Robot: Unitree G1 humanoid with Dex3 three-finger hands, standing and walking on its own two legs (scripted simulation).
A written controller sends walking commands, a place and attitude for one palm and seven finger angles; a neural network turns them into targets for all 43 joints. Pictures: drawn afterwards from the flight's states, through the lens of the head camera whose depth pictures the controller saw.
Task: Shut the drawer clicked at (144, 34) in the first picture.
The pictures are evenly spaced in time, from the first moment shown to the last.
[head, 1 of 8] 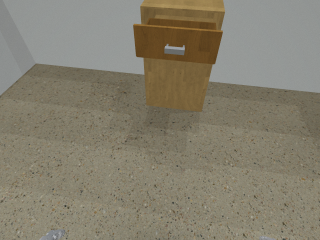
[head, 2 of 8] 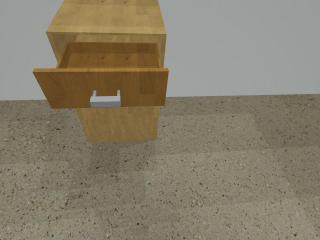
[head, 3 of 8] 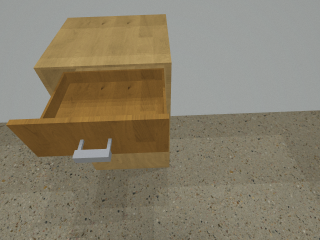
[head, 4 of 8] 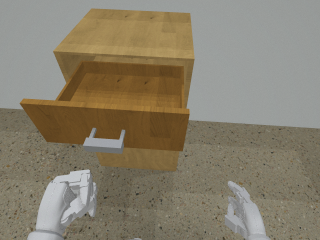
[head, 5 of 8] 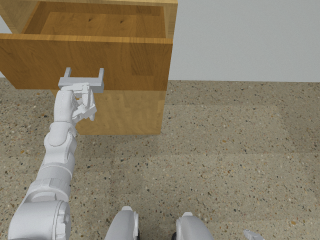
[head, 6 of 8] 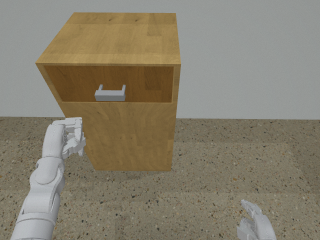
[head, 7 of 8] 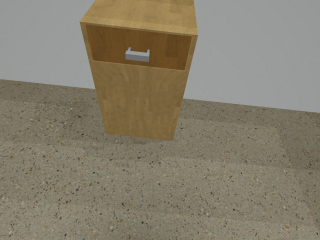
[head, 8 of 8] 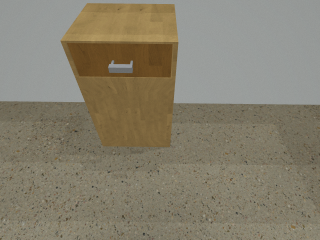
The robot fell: no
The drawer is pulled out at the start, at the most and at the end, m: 0.27 0.27 0.00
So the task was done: yes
